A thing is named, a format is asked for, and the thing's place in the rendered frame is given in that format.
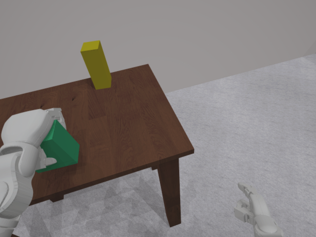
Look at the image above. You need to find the sponge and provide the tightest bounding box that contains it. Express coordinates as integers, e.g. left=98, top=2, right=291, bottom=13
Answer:
left=35, top=120, right=79, bottom=173

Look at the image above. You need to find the robot right hand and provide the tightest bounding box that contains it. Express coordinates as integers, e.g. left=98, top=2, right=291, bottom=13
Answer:
left=234, top=182, right=271, bottom=225

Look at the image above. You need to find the robot right forearm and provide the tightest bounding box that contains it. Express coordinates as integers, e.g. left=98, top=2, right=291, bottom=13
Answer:
left=253, top=215, right=284, bottom=237

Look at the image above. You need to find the robot left hand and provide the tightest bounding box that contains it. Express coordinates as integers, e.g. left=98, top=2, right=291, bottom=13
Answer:
left=1, top=108, right=66, bottom=170

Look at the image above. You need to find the table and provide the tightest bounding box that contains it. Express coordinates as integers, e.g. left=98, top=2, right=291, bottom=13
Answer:
left=0, top=64, right=194, bottom=237

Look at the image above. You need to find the robot left forearm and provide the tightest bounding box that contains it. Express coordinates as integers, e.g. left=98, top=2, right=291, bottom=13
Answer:
left=0, top=142, right=39, bottom=237

